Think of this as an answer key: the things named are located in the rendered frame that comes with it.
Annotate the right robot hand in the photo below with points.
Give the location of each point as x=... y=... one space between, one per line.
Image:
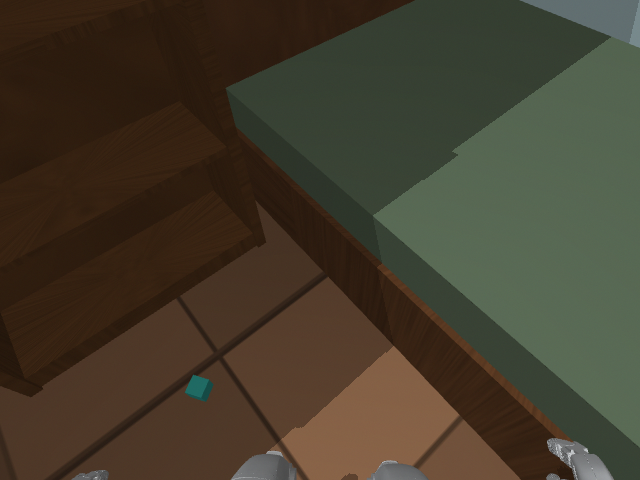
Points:
x=585 y=466

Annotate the bed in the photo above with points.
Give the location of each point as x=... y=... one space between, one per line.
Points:
x=467 y=172

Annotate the cube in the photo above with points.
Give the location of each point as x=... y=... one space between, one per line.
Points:
x=199 y=388

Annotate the bookshelf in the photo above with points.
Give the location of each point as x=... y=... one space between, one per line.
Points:
x=122 y=179

